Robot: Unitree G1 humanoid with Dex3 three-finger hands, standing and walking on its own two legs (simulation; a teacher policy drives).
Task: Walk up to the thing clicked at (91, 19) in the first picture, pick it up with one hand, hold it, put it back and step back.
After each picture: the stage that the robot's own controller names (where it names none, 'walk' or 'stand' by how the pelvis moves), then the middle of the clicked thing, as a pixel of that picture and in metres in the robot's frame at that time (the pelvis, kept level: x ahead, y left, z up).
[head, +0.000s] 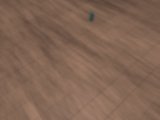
stand; (91, 16) +2.02 -0.14 -0.72
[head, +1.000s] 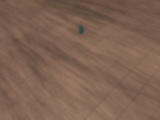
walk; (81, 29) +1.90 +0.15 -0.70
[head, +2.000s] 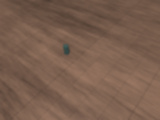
walk; (66, 49) +1.31 +0.29 -0.72
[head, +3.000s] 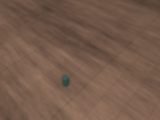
walk; (65, 80) +0.85 +0.23 -0.71
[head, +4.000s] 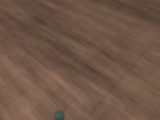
stand; (59, 117) +0.50 +0.20 -0.70
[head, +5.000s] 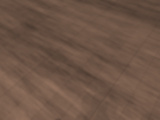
stand; out of the picture +0.44 +0.22 -0.72
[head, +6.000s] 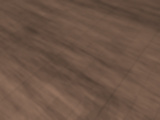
stand; out of the picture +0.41 +0.21 -0.73
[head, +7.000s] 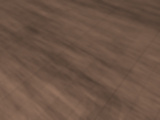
stand; out of the picture +0.41 +0.22 -0.73
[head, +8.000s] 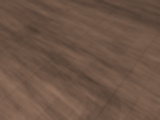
stand; out of the picture +0.41 +0.22 -0.73
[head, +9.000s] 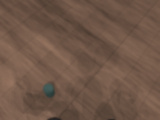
go down; (49, 90) +0.46 +0.20 -0.56
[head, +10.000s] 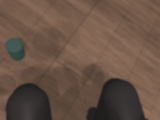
go down; (16, 50) +0.49 +0.26 -0.30
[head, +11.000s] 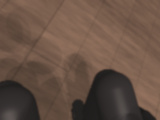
close in; out of the picture +0.48 +0.28 -0.26
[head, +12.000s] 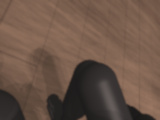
close; out of the picture +0.47 +0.32 -0.23
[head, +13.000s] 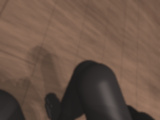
lift; out of the picture +0.45 +0.31 -0.24
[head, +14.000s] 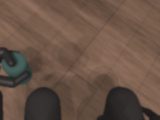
lift; (18, 69) +0.36 +0.23 -0.06
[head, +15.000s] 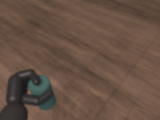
hold; (43, 93) +0.32 +0.15 +0.04
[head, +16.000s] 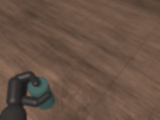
hold; (42, 94) +0.33 +0.16 -0.01
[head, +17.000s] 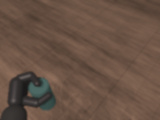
hold; (43, 94) +0.32 +0.16 -0.01
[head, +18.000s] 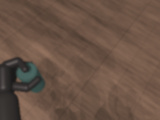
crouch; (32, 78) +0.38 +0.18 -0.06
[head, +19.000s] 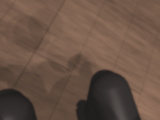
lower; out of the picture +0.50 +0.28 -0.12
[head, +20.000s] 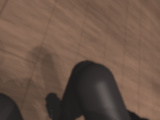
lower; out of the picture +0.43 +0.33 -0.24
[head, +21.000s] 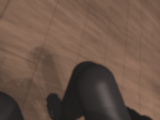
lower; out of the picture +0.43 +0.33 -0.24
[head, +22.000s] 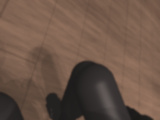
lower; out of the picture +0.43 +0.33 -0.24
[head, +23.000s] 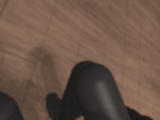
lower; out of the picture +0.43 +0.33 -0.24
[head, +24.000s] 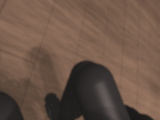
open; out of the picture +0.43 +0.32 -0.24
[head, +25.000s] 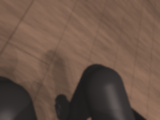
stand; out of the picture +0.44 +0.31 -0.24
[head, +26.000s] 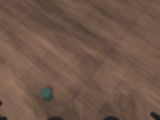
stand; (46, 94) +0.44 +0.22 -0.55
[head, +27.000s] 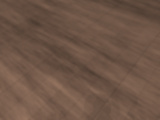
stand; out of the picture +0.41 +0.20 -0.67
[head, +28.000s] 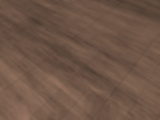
stand; out of the picture +0.41 +0.20 -0.67
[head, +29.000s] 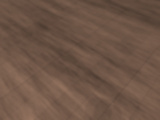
stand; out of the picture +0.42 +0.19 -0.71
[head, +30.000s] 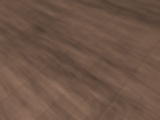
stand; out of the picture +0.41 +0.21 -0.73
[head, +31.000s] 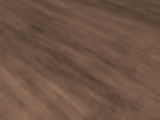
stand; out of the picture +0.39 +0.23 -0.73
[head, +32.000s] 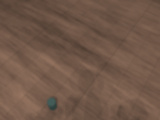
walk; (52, 104) +0.48 +0.21 -0.71
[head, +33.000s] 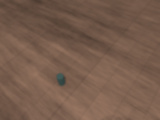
walk; (61, 79) +0.76 +0.28 -0.70
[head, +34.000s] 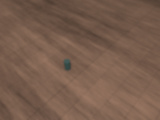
stand; (67, 64) +1.06 +0.20 -0.70
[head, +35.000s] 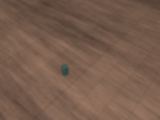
stand; (64, 69) +1.00 +0.20 -0.72
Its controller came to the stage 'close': yes
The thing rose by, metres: 0.71
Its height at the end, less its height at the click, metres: +0.00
